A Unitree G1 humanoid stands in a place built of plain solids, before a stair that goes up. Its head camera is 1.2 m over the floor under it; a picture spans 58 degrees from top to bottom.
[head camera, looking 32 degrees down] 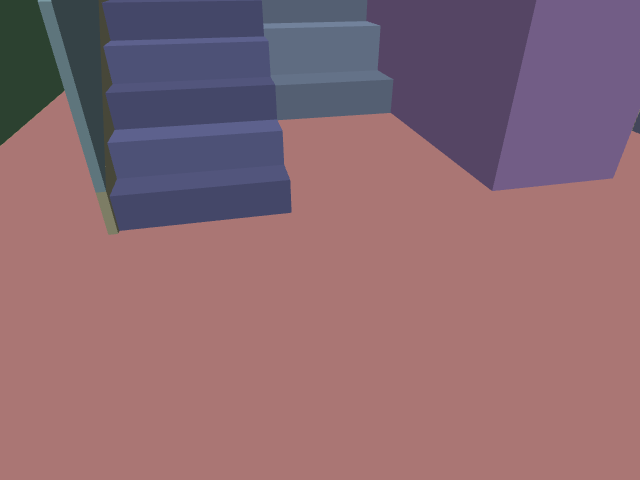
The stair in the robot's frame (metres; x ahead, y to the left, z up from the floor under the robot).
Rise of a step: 0.21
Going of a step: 0.23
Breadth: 0.95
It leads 13 degrees to the left of straight ahead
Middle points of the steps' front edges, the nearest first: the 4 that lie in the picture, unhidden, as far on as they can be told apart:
2.12 0.63 0.21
2.34 0.68 0.42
2.56 0.73 0.62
2.78 0.78 0.83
